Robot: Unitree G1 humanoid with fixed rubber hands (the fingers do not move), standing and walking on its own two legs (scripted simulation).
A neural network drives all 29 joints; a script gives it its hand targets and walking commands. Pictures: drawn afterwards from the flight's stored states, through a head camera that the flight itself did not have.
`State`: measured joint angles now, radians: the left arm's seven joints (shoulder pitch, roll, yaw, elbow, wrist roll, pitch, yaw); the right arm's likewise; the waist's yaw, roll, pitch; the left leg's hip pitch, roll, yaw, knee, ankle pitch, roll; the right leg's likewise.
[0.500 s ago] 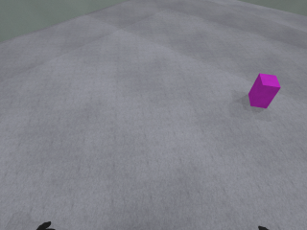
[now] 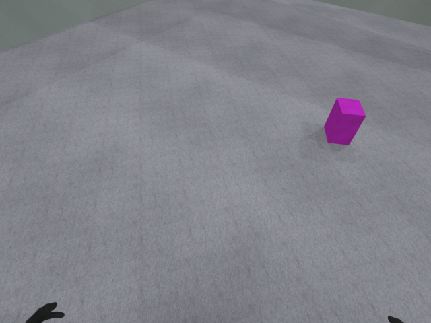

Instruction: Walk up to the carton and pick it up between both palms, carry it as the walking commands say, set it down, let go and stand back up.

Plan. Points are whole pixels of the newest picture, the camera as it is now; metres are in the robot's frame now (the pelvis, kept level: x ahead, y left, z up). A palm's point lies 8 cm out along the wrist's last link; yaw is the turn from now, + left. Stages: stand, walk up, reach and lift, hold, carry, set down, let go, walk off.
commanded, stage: walk up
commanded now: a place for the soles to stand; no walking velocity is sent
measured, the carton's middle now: (343, 121) +1.49 -0.88 -0.65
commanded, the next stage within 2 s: none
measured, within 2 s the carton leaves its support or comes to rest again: neither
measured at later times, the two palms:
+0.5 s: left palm (128, 237) +0.33 +0.21 -0.11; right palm out of the picture +0.18 -0.47 -0.08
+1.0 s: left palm (221, 141) +0.62 +0.00 -0.07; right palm out of the picture +0.29 -0.61 -0.09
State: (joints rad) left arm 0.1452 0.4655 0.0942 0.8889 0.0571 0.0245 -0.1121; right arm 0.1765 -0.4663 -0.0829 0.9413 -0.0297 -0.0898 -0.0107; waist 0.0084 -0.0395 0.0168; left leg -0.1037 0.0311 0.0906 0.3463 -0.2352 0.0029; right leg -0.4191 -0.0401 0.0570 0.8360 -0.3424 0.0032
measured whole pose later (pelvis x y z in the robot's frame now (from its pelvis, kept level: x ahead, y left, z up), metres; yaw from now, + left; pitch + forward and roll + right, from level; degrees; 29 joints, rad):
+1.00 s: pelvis +0.37 -0.26 -0.01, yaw -20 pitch +0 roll +0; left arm 0.15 0.47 0.10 0.70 0.01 -0.04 -0.09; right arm 0.36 -0.51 -0.06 0.79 0.00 -0.11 0.01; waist -0.02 0.01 0.06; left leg -0.48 0.15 0.04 1.03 -0.35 0.02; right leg -0.33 0.00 -0.06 0.57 -0.24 -0.05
